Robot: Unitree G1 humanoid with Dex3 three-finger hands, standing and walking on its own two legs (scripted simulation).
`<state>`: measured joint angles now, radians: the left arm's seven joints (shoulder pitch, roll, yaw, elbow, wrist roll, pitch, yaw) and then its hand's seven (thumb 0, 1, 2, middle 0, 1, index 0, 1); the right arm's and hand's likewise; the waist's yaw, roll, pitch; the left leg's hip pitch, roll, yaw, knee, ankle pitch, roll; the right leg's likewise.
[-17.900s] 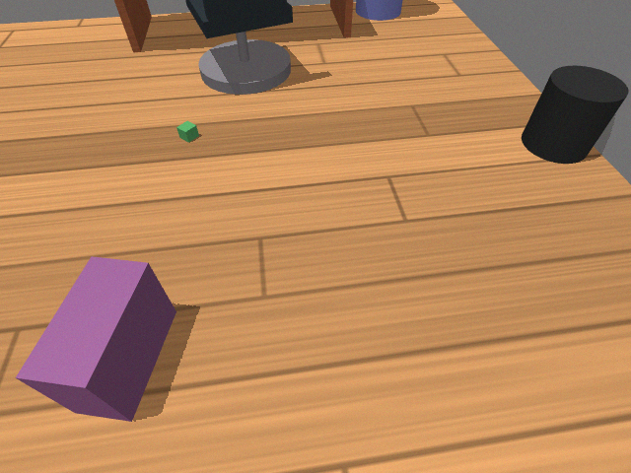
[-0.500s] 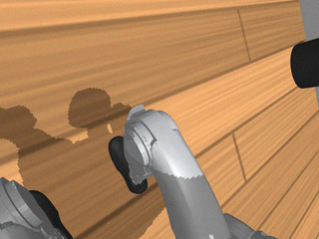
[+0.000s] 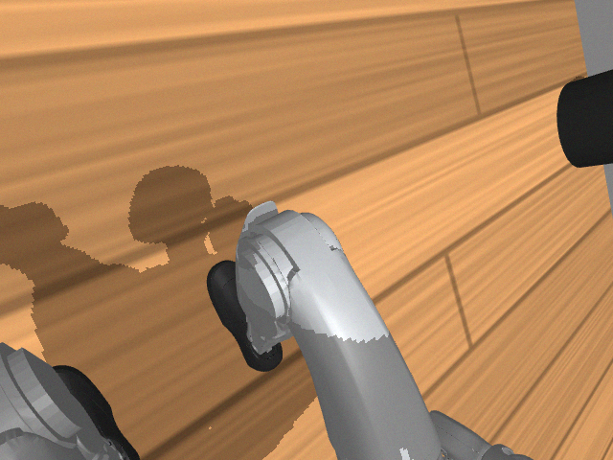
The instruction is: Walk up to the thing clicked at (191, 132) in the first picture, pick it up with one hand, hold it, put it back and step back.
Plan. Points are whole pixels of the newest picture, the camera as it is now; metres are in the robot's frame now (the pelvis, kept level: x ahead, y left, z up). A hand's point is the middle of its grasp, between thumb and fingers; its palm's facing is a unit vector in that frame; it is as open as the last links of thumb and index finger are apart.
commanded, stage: settle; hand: left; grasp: from above
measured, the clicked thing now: out of the picture +0.45 +0.33 -0.30
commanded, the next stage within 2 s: lift in 0.72 s
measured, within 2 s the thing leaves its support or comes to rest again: leaves its support in 0.20 s
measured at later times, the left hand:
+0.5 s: hand out of the picture +0.45 +0.35 -0.22, palm faces -0.24 -0.38 -0.89, open 11.0 cm
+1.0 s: hand out of the picture +0.45 +0.34 -0.16, palm faces -0.22 -0.39 -0.90, open 11.0 cm
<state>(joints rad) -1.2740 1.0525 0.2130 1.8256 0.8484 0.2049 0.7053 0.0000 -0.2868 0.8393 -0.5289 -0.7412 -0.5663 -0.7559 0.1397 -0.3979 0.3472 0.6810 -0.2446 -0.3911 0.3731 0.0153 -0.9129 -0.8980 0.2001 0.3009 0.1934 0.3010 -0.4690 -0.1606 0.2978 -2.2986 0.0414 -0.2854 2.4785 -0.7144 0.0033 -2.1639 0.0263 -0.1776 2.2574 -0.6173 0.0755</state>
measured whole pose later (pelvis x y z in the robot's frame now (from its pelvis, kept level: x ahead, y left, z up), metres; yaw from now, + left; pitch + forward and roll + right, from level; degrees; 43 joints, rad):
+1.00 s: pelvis +0.01 -0.01 +0.01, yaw +7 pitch +36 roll -8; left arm -1.17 0.71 0.25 1.58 0.86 0.33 0.49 0.00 -0.23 0.86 -0.48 -0.96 -0.51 -0.92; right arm 0.23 -0.34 0.09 0.85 -0.16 -0.30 0.31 0.01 -0.91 -0.90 0.20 0.30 0.20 0.30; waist -0.31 0.03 0.00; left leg -2.31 0.05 -0.15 2.37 -0.70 -0.01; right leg -2.25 0.00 -0.06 2.27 -0.64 0.04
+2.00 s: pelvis +0.05 -0.02 +0.31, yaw +14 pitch +23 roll -2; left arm -0.57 0.30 -0.10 1.01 0.70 0.58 0.30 0.00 -0.29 0.81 -0.54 -0.78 -0.58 -0.78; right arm 0.18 -0.24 0.01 0.85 0.05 -0.15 -0.04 0.01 -0.89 -0.90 0.21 0.30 0.20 0.30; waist -0.09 0.04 -0.20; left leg -1.22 0.06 -0.04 1.37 -0.55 -0.03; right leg -1.20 -0.02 -0.04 1.33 -0.53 0.00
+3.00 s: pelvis +0.10 +0.00 +0.43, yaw +15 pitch +7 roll +0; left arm -0.47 0.21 -0.19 0.94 0.71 0.62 0.25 0.00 -0.24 0.82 -0.49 -0.84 -0.52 -0.84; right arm 0.22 -0.25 0.01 0.82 0.05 -0.13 0.02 0.01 -0.89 -0.89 0.20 0.30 0.20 0.30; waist -0.02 0.03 -0.08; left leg -0.44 0.03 0.01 0.65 -0.33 -0.02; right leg -0.44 -0.04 -0.02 0.65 -0.33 0.02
